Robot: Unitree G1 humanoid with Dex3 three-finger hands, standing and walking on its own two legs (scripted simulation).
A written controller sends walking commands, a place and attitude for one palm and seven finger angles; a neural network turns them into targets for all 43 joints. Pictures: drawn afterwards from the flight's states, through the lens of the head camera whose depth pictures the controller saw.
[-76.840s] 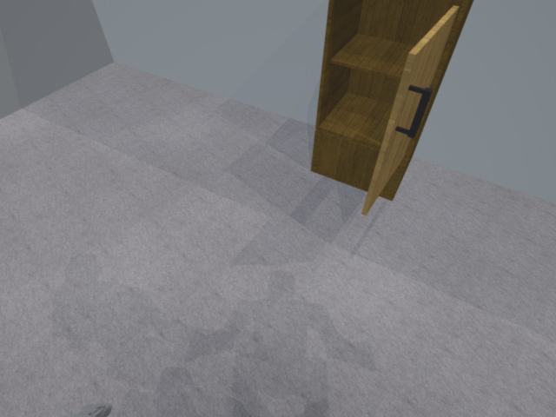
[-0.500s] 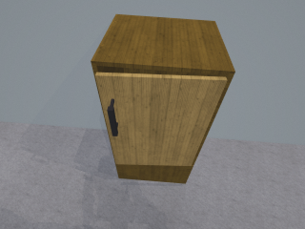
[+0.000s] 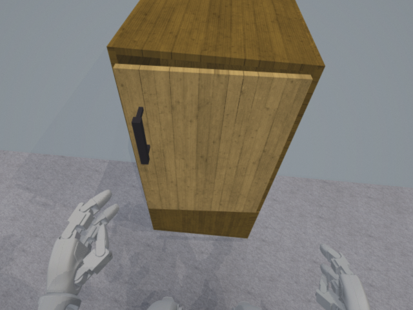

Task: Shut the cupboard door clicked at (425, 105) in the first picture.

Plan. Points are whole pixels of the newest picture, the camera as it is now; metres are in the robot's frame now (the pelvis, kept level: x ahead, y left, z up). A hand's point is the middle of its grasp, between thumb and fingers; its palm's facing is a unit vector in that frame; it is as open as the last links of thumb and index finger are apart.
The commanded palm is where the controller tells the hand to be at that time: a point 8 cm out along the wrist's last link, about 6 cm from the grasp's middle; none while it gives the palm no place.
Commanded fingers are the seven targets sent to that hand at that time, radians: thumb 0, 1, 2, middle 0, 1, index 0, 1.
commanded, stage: raise the hand and make a fist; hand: left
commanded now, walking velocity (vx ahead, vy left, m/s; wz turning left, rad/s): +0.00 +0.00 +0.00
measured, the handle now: (142, 136) +0.50 +0.18 +0.02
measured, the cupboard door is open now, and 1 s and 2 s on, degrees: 3 3 3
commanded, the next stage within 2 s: bring the fist close to the handle in 1.62 s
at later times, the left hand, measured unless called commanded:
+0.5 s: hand (116, 261) +0.21 +0.17 +0.00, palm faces +0.01 -1.00 -0.02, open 4.3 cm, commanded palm +0.17 +0.23 +0.01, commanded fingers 0.00 0.90 0.90 -0.93 -1.10 -0.93 -1.10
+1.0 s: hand (104, 254) +0.22 +0.19 +0.02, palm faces +0.02 -1.00 -0.02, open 3.1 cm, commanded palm +0.20 +0.24 +0.02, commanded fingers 0.00 0.90 0.90 -1.30 -1.50 -1.30 -1.50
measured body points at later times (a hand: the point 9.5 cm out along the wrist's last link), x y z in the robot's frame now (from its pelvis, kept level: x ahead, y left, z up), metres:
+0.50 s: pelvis +0.01 -0.03 -0.05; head +0.09 -0.03 +0.39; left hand +0.20 +0.23 +0.01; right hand +0.21 -0.24 -0.14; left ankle +0.04 +0.10 -0.67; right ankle +0.04 -0.12 -0.67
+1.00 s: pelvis +0.01 +0.00 -0.04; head +0.07 +0.02 +0.41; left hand +0.21 +0.25 +0.02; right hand +0.22 -0.22 -0.10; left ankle +0.04 +0.10 -0.67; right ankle +0.04 -0.12 -0.67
